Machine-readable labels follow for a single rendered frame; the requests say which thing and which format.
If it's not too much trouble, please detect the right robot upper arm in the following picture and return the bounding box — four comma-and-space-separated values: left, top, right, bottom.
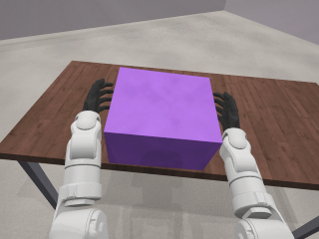
234, 218, 294, 239

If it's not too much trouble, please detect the carton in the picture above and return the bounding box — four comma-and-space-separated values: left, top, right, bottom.
104, 67, 223, 170

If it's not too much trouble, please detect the right robot forearm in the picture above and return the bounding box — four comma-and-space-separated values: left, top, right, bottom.
219, 127, 295, 239

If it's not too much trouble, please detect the left robot upper arm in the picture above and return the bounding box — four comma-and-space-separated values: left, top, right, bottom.
49, 208, 109, 239

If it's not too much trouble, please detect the robot right hand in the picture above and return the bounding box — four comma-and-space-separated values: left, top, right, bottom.
213, 92, 240, 132

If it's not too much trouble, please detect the robot left hand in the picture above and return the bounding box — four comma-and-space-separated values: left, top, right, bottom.
82, 78, 114, 114

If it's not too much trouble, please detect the table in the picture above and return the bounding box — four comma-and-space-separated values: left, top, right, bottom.
0, 61, 319, 239

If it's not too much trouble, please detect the left robot forearm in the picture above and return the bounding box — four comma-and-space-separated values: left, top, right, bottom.
48, 111, 103, 239

